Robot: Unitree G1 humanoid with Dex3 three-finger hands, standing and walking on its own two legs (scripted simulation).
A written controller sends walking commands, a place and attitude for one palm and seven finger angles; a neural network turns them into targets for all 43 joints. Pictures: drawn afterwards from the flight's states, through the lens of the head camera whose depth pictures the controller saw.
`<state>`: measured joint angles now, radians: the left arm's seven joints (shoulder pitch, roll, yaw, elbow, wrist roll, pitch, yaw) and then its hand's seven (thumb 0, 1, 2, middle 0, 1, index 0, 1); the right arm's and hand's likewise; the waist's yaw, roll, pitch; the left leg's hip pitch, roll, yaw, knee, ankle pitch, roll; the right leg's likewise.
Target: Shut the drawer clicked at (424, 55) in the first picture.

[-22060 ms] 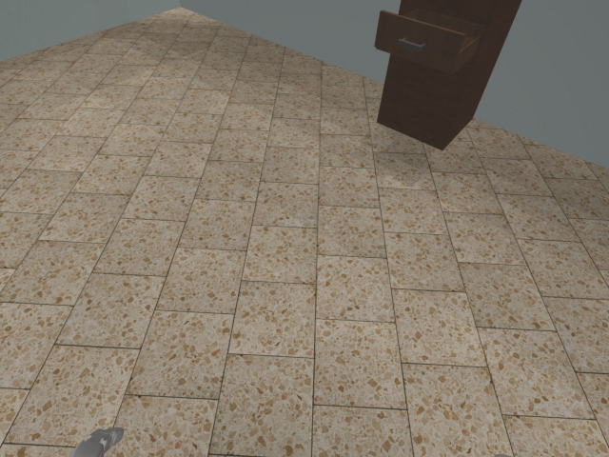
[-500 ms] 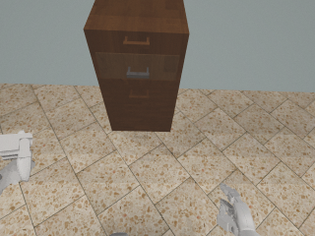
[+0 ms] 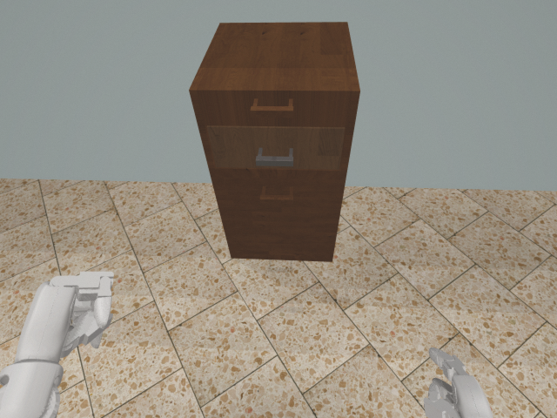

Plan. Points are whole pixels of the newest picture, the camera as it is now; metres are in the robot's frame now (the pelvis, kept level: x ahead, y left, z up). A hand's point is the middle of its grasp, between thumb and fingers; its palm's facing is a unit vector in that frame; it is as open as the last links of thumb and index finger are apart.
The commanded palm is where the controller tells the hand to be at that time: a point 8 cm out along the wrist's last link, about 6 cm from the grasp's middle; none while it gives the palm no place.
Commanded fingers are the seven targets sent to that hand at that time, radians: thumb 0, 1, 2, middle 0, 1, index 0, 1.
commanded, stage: let the arm hang, fingers relaxed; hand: left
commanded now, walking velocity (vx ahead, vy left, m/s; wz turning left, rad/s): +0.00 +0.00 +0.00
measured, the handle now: (275, 156) +0.81 +0.08 -0.16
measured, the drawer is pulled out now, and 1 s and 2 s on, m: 0.00 0.00 0.00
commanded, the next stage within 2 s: look to check the result in 1.02 s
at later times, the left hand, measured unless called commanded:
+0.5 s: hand out of the picture -0.09 +0.21 -0.16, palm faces +0.05 -0.97 -0.24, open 5.3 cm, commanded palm none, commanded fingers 0.00 0.90 0.90 -0.20 -0.30 -0.20 -0.30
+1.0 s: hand out of the picture +0.00 +0.18 -0.17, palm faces +0.03 -0.98 -0.19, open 7.3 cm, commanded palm none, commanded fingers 0.00 0.90 0.90 -0.20 -0.30 -0.20 -0.30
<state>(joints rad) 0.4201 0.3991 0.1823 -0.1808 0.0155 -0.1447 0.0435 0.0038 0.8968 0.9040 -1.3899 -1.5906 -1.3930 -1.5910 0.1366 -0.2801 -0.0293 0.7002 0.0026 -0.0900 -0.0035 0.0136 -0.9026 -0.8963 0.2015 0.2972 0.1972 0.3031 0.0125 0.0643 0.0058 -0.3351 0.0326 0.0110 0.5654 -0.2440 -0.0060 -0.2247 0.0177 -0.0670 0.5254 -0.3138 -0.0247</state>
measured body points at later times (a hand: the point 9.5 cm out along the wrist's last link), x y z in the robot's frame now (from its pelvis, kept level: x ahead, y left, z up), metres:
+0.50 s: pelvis -0.03 +0.02 +0.01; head +0.00 +0.02 +0.45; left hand -0.09 +0.27 -0.14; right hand -0.03 -0.21 -0.15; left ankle +0.03 +0.12 -0.73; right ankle -0.02 -0.10 -0.73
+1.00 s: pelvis -0.01 +0.01 +0.01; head +0.00 +0.00 +0.46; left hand +0.00 +0.23 -0.15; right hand -0.02 -0.21 -0.16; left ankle +0.03 +0.12 -0.73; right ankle -0.02 -0.10 -0.73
